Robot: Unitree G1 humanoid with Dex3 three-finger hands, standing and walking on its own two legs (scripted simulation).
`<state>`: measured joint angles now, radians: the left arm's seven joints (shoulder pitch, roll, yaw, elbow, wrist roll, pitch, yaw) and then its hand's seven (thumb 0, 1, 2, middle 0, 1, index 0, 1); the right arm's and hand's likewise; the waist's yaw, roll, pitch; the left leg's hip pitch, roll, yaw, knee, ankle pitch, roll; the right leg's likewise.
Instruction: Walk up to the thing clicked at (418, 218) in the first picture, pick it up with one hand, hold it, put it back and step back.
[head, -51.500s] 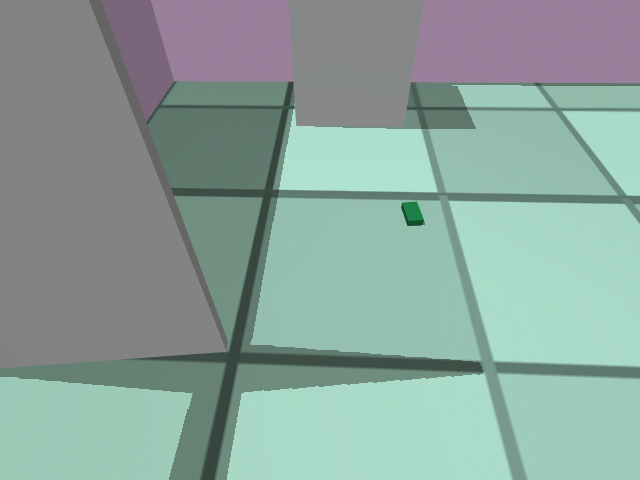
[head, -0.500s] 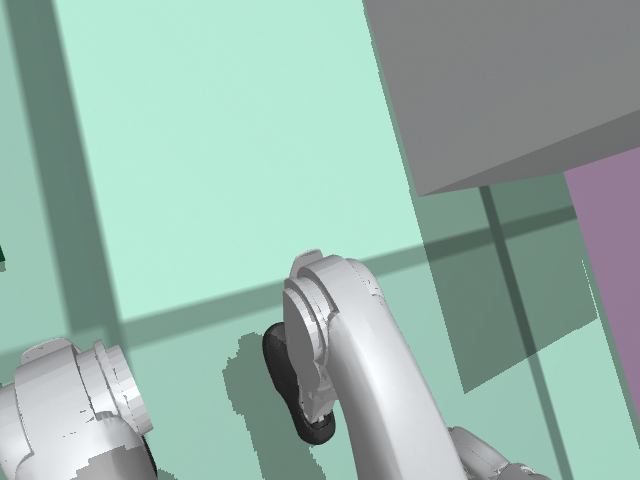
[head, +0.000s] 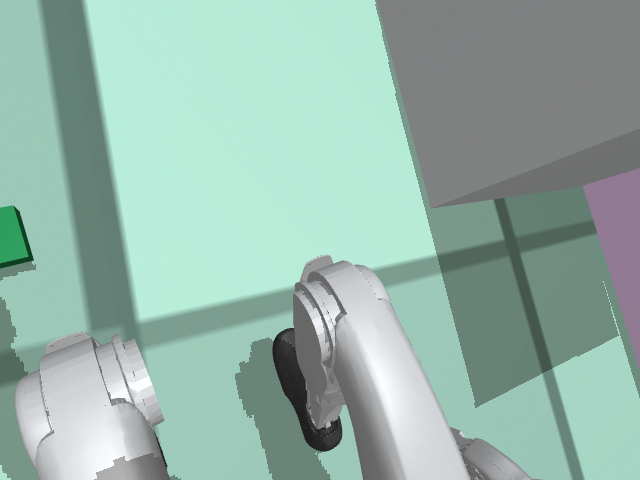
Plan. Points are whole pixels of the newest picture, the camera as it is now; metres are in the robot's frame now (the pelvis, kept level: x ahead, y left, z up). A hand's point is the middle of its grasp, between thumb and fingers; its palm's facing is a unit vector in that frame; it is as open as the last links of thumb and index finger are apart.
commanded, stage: withdraw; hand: left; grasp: from above
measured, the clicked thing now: out of the picture +0.44 +0.31 -0.29
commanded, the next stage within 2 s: home in 0.64 s
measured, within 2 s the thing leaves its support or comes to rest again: neither
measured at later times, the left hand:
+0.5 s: hand out of the picture +0.40 +0.29 -0.14, palm faces -0.53 -0.15 -0.84, open 13.6 cm
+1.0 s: hand out of the picture +0.42 +0.33 -0.13, palm faces -0.40 -0.26 -0.88, open 12.2 cm
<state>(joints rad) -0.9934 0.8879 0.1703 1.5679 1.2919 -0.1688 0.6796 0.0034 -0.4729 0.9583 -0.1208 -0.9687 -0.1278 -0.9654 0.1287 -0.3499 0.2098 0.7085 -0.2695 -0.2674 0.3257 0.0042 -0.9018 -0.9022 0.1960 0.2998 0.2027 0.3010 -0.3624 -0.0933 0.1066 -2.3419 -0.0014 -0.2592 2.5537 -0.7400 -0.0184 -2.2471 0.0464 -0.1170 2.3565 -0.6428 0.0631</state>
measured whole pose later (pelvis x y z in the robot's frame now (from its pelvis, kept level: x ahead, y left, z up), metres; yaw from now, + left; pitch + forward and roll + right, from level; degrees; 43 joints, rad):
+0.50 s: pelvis -0.02 -0.02 +0.03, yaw +7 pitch +30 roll -7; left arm -0.95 0.72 0.01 1.41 1.23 -0.32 0.26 0.00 -0.46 0.99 -0.15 -0.99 -0.14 -1.00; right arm 0.12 -0.35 0.11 0.67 -0.14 -0.03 0.16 0.00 -0.91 -0.91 0.20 0.30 0.20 0.30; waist -0.25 -0.04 0.00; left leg -2.26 -0.02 -0.17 2.39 -0.65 -0.03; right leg -2.21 0.01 -0.05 2.29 -0.60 0.05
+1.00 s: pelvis +0.00 -0.01 +0.04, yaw +7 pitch +35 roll -9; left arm -0.85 0.68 0.16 1.21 1.07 -0.15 0.25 0.00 -0.07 0.86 -0.21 -0.64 -0.20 -0.65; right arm 0.22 -0.28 0.05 0.71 -0.12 -0.05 0.18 0.01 -0.90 -0.90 0.20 0.30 0.21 0.30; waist -0.22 0.05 -0.03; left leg -2.30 -0.02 -0.15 2.38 -0.70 -0.02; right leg -2.24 0.00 -0.03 2.28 -0.67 0.06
